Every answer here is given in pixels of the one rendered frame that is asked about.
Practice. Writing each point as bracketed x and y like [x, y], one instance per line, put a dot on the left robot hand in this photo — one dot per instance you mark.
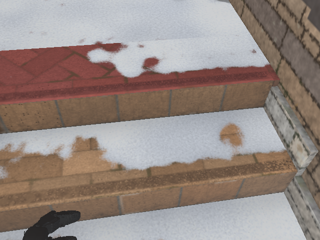
[49, 223]

